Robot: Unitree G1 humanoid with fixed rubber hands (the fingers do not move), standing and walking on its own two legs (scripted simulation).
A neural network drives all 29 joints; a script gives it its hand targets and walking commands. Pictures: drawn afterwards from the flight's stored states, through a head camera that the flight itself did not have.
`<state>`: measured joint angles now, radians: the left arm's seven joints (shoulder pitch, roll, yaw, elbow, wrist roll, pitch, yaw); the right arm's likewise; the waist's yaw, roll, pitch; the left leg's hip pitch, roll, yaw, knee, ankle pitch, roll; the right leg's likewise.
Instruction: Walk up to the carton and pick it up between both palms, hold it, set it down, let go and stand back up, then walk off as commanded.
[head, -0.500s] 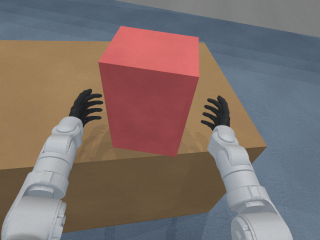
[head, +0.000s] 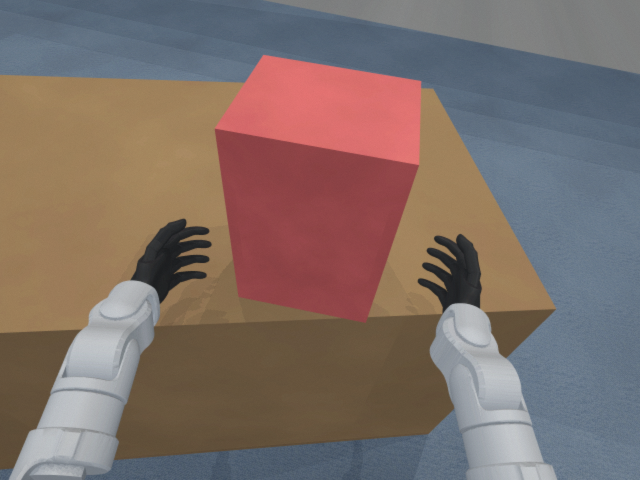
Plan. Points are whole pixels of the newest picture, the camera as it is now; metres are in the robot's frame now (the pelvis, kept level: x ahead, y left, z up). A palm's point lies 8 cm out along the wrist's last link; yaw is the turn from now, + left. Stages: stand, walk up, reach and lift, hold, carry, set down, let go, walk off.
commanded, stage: set down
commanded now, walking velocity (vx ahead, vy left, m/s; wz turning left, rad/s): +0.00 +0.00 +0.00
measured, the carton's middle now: (319, 201) +0.45 +0.00 +0.10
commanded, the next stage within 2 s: none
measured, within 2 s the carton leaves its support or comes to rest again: neither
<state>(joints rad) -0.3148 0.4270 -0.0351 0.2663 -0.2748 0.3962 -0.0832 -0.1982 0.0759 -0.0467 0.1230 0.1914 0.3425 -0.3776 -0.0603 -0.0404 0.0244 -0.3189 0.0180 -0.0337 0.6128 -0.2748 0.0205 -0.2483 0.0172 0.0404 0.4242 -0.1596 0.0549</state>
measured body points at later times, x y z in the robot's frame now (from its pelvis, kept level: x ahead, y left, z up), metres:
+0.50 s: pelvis +0.02 -0.01 +0.01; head +0.03 +0.03 +0.45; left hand +0.27 +0.23 +0.06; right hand +0.24 -0.17 +0.07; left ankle +0.03 +0.10 -0.73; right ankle +0.04 -0.16 -0.73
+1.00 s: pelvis +0.02 +0.00 +0.01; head +0.01 +0.03 +0.46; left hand +0.21 +0.24 +0.05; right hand +0.19 -0.18 +0.06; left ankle +0.03 +0.10 -0.73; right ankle +0.04 -0.16 -0.73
